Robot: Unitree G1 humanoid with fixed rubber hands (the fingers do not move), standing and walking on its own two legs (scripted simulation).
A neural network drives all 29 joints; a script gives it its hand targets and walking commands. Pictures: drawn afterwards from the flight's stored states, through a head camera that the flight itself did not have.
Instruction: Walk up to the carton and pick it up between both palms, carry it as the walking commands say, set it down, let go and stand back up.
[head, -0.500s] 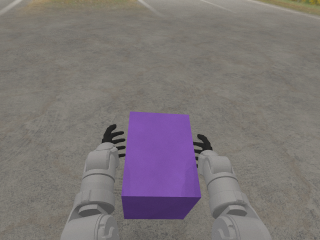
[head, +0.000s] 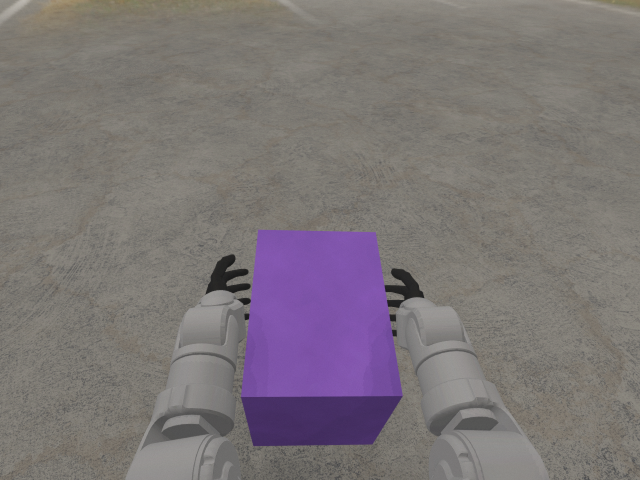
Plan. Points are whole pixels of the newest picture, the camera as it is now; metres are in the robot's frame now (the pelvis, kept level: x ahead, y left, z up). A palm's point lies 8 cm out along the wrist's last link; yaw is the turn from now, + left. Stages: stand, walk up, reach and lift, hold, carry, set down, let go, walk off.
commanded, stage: reach and lift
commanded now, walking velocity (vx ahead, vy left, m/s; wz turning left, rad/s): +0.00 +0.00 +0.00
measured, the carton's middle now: (315, 337) +0.34 +0.03 -0.02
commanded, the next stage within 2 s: hold in 0.58 s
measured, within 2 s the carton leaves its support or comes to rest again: neither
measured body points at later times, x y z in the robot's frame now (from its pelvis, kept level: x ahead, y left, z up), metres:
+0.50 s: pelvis -0.01 +0.00 +0.00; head -0.08 +0.00 +0.44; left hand +0.32 +0.15 +0.07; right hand +0.33 -0.11 +0.06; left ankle +0.08 +0.16 -0.72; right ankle +0.03 -0.12 -0.72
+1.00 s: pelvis -0.01 +0.00 +0.00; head -0.09 +0.00 +0.44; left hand +0.32 +0.15 +0.07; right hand +0.32 -0.11 +0.06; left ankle +0.08 +0.16 -0.72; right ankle +0.03 -0.12 -0.72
